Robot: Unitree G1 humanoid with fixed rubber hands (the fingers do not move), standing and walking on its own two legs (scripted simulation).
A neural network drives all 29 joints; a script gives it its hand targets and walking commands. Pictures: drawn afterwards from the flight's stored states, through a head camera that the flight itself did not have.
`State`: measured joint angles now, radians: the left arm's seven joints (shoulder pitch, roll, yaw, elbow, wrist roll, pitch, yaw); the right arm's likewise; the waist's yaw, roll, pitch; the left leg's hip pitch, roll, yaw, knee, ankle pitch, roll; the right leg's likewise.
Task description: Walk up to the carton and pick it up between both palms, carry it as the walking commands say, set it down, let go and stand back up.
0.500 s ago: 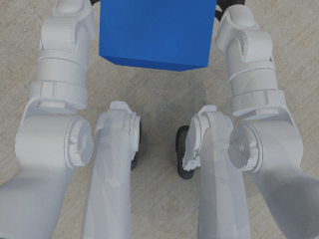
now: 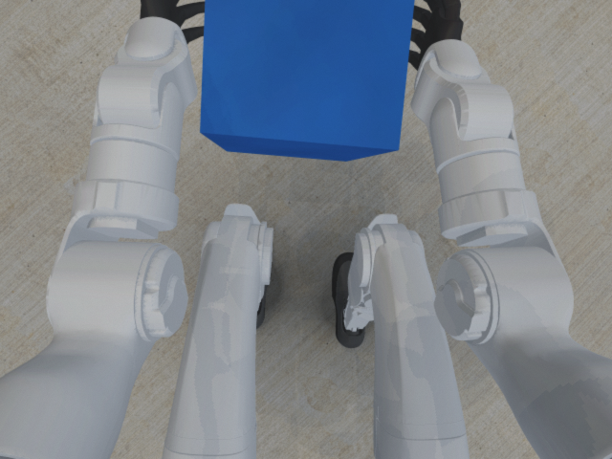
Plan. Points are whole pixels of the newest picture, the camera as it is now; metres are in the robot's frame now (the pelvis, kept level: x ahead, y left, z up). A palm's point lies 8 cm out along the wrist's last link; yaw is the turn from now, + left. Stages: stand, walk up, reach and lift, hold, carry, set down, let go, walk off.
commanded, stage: reach and lift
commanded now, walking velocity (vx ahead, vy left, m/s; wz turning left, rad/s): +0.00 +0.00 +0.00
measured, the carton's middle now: (300, 44) +0.55 +0.03 -0.13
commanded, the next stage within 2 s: none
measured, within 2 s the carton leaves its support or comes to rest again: neither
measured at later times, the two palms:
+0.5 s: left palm (146, 17) +0.50 +0.15 +0.00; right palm (477, 42) +0.50 -0.12 +0.00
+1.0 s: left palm out of the picture +0.48 +0.15 +0.08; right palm (544, 25) +0.48 -0.12 +0.08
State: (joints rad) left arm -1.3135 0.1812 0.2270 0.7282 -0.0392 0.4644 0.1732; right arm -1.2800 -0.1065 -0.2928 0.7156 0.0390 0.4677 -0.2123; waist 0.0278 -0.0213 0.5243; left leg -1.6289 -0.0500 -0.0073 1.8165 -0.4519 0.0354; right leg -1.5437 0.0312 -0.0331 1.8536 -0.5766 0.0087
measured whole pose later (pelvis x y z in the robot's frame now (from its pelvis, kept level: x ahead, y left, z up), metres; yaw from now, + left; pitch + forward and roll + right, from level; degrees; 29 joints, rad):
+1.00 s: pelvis +0.00 +0.00 +0.11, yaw +1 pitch +5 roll -2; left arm -1.09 0.09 0.23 0.64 -0.02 0.48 0.20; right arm -1.08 -0.05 -0.29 0.68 0.01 0.47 -0.18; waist 0.01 -0.02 0.52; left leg -1.13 -0.06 -0.03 1.42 -0.38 0.02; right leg -1.05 0.03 -0.02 1.45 -0.48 0.01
